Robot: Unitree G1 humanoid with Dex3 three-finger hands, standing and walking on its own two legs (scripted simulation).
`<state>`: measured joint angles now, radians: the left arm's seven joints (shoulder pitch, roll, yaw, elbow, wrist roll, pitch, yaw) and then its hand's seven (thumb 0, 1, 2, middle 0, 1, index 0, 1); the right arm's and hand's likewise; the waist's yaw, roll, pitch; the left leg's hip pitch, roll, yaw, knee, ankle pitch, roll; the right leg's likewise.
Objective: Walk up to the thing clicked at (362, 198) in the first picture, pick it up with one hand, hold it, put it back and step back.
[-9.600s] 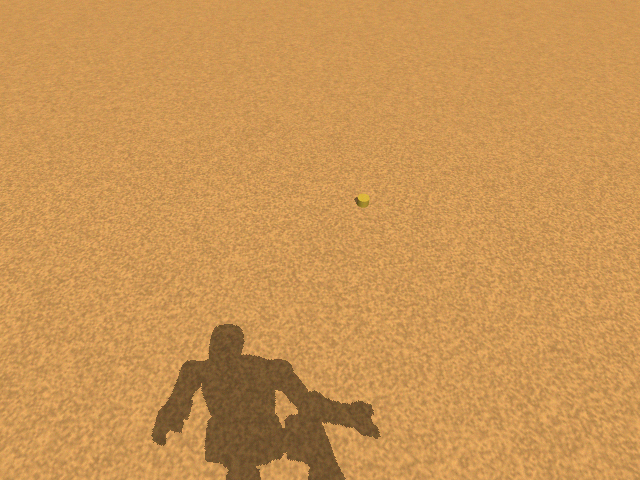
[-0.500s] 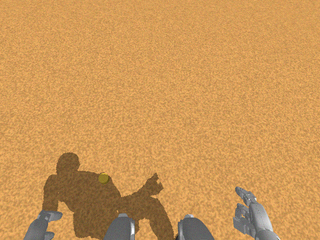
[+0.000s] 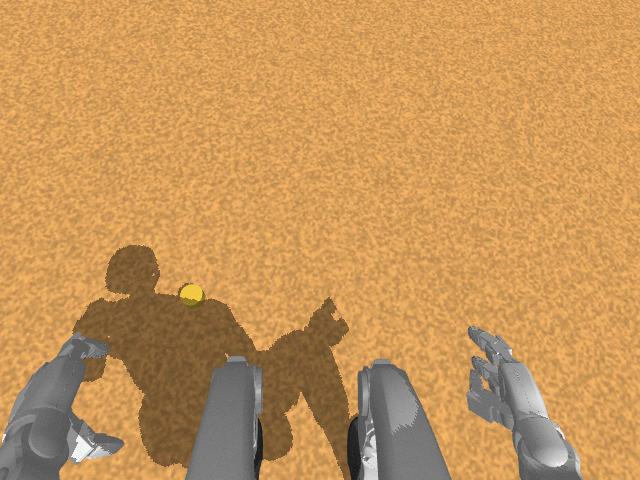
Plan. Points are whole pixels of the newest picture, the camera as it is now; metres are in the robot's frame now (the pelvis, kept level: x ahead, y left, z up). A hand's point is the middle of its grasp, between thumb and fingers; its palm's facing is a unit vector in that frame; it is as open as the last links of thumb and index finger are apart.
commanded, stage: rise first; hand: left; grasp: from above
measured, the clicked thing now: (193, 296) +0.46 +0.28 -0.55
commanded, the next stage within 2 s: none
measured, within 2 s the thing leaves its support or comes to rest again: neither
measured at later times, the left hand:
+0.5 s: hand (133, 336) +0.32 +0.32 -0.32, palm faces -0.50 -0.18 -0.85, open 14.1 cm
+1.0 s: hand (149, 314) +0.38 +0.33 -0.39, palm faces -0.47 -0.03 -0.88, open 14.0 cm
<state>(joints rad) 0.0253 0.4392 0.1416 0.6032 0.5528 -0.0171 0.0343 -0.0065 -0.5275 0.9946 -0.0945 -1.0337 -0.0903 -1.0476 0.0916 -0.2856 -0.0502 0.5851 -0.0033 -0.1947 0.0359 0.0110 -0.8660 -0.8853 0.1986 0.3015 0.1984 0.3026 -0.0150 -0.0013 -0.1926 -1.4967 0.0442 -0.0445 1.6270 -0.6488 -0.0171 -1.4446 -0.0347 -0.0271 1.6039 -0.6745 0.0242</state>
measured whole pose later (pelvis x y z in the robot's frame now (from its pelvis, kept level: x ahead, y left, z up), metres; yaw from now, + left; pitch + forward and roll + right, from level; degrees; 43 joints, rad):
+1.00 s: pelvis -0.05 +0.01 -0.23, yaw -6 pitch +33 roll -8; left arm -0.79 0.80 0.19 1.34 1.30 -0.36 0.36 0.00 -0.50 0.98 -0.08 -1.02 -0.10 -1.01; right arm 0.08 -0.27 0.00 0.78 -0.15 -0.01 0.13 0.00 -0.91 -0.90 0.20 0.30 0.20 0.30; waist -0.13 -0.03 -0.06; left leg -2.30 0.03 -0.15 2.38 -0.67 -0.01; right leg -2.20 0.00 -0.05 2.31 -0.69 0.05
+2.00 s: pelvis -0.04 +0.01 -0.26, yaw -9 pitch +32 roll -10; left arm -0.88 0.91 0.23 1.45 1.32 -0.37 0.41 0.00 -0.48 0.97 -0.15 -0.95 -0.14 -0.97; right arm 0.06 -0.27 0.08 0.77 -0.21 0.00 0.15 0.00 -0.91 -0.90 0.20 0.30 0.20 0.30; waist -0.19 -0.06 0.01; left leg -2.37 0.03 -0.19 2.49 -0.70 -0.01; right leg -2.25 0.02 -0.08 2.39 -0.71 0.06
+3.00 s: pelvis -0.05 +0.01 -0.26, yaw -9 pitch +31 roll -10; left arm -0.89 0.93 0.21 1.46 1.33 -0.39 0.39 0.00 -0.29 0.81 -0.35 -0.78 -0.33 -0.80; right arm 0.08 -0.28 0.10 0.76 -0.20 -0.01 0.15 0.00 -0.91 -0.90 0.20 0.30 0.20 0.30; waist -0.20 -0.06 0.00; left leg -2.36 0.02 -0.20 2.48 -0.68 -0.01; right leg -2.24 0.02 -0.08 2.38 -0.69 0.06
